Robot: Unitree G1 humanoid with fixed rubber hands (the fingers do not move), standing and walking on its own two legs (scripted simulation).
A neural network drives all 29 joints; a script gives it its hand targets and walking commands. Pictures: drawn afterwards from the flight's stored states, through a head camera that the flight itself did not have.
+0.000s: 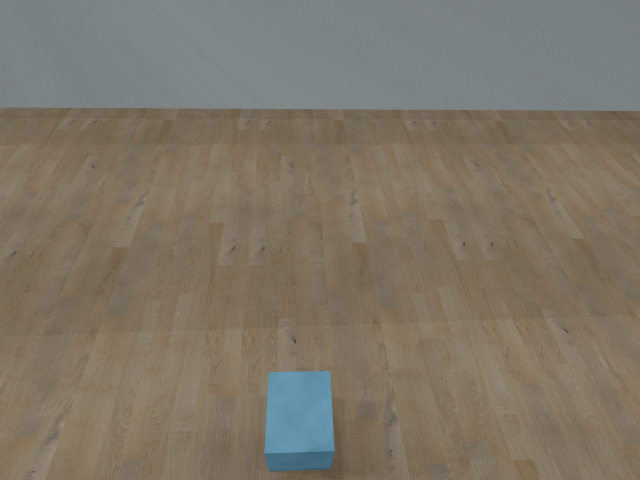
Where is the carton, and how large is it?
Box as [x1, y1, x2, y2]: [264, 371, 334, 471]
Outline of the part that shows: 329,371 269,372 264,452 269,471 324,469 330,467 334,450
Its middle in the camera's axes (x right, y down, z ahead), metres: -0.06 +0.50 +1.09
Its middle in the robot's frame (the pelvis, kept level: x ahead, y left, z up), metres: +0.41 +0.05 -0.68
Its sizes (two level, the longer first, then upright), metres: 0.205 0.172 0.191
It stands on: the floor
